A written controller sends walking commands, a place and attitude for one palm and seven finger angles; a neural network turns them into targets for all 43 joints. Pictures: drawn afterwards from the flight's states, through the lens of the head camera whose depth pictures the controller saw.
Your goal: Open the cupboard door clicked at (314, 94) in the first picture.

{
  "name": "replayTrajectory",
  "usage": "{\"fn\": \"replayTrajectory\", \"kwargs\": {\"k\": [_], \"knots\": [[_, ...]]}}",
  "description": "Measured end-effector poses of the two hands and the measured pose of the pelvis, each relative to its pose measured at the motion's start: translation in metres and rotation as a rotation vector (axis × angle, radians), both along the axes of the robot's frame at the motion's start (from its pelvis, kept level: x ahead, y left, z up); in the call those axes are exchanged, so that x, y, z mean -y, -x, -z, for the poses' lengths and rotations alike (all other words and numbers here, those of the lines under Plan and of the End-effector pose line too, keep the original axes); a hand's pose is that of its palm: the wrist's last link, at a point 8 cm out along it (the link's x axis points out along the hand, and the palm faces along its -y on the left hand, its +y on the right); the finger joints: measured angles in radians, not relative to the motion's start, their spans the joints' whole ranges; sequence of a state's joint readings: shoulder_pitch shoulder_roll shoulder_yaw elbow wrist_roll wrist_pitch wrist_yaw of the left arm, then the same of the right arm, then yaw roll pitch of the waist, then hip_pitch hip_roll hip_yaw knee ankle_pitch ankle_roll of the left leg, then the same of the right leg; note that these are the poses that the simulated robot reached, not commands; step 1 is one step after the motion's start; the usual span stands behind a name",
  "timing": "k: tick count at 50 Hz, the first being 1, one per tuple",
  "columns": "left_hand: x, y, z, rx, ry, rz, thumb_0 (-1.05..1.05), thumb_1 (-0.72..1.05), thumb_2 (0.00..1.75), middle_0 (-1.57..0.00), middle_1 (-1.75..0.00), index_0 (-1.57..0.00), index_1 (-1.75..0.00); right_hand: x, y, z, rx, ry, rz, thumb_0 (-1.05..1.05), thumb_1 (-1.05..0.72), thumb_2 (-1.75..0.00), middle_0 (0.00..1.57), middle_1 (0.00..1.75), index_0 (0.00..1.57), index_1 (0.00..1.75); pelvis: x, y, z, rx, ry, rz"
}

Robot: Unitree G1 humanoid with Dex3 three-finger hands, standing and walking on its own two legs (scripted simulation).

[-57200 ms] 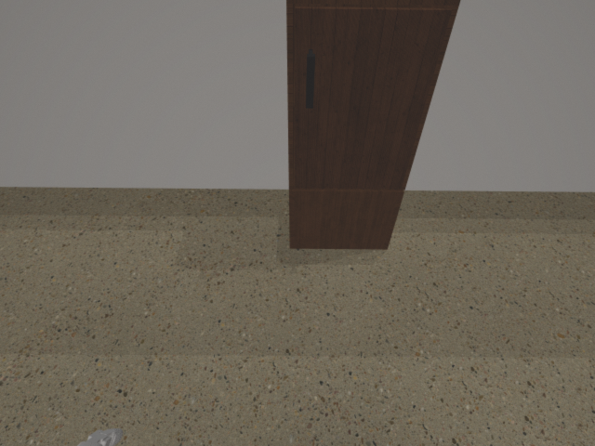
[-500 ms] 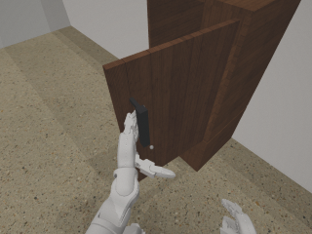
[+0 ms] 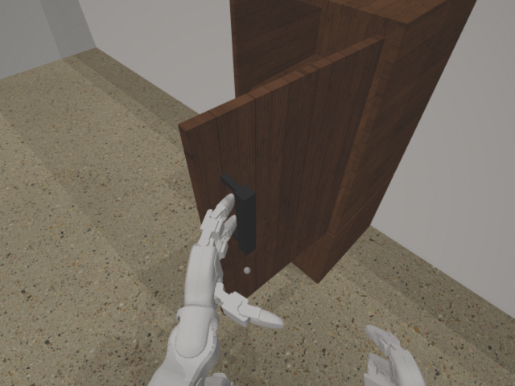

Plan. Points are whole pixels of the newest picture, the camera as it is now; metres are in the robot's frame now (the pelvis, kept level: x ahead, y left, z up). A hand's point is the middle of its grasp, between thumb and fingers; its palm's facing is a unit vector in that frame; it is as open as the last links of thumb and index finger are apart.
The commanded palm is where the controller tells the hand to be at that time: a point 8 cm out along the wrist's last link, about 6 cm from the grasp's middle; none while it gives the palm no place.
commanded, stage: slide the hand sideways off the handle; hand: left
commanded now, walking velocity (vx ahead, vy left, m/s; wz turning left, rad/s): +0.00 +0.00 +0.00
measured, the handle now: (238, 215) +0.36 +0.05 +0.08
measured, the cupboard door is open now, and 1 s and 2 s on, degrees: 85 85 85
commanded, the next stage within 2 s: draw the hand back to the body in 0.58 s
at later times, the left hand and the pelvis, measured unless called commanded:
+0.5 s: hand (210, 302) +0.22 +0.08 +0.08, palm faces +0.04 -1.00 +0.00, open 16.3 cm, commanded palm +0.18 +0.13 +0.07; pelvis +0.02 -0.03 -0.01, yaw +1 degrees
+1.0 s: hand (165, 305) +0.20 +0.12 +0.11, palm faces +0.04 -1.00 -0.04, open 16.3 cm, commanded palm +0.17 +0.18 +0.12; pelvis +0.02 -0.02 +0.00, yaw +1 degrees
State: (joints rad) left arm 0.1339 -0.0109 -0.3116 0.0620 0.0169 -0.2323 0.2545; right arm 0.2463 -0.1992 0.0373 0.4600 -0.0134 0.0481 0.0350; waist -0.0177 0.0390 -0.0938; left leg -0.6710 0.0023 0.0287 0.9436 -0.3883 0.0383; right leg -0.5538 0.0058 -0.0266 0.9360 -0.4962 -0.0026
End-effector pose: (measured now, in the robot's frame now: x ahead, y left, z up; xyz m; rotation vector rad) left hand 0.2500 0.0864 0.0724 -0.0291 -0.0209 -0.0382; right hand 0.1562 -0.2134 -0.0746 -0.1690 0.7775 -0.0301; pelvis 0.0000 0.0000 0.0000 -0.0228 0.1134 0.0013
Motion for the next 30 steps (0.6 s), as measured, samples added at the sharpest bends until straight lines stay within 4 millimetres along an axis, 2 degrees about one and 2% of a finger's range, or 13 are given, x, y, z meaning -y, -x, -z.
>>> {"fn": "replayTrajectory", "kwargs": {"k": [6,15,30], "knots": [[-0.013,0.014,-0.003,0.001,0.001,-0.027,-0.02,-0.5,0.3,-0.16,-0.3,-0.16,-0.3,0.001,-0.014,-0.004,0.028,-0.003,-0.016,0.01,-0.9,-0.9,0.2,0.3,0.2,0.3,0.005,-0.006,0.0,-0.004,-0.001,-0.004],[-0.021,0.027,-0.004,-0.01,-0.016,-0.037,-0.02,-0.5,0.3,-0.15,-0.3,-0.15,-0.3,0.008,-0.033,-0.005,0.067,-0.003,-0.035,0.01,-0.9,-0.9,0.2,0.3,0.2,0.3,0.015,-0.015,0.002,-0.022,-0.007,-0.013],[-0.049,0.068,-0.007,-0.024,-0.038,-0.071,-0.02,-0.5,0.3,-0.15,-0.3,-0.15,-0.29,0.038,-0.037,0.0,0.103,0.017,-0.01,0.01,-0.9,-0.9,0.2,0.3,0.2,0.3,0.033,-0.022,0.009,-0.042,-0.016,-0.024]]}}
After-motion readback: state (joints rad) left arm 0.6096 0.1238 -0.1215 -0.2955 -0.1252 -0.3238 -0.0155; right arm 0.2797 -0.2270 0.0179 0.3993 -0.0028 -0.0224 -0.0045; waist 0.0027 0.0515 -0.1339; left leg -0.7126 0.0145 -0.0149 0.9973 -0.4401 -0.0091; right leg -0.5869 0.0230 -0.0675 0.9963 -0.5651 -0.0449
